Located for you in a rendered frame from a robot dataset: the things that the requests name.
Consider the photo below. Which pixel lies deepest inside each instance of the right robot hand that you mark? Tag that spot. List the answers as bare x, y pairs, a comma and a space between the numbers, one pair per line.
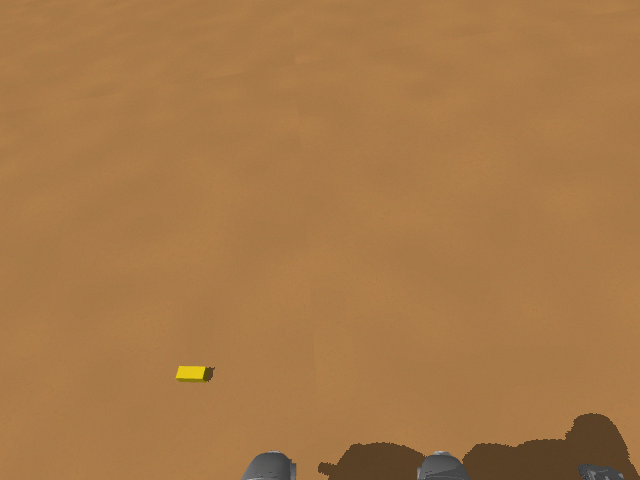
595, 472

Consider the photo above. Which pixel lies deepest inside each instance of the small box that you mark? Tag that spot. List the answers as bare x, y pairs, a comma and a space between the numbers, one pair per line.
192, 374

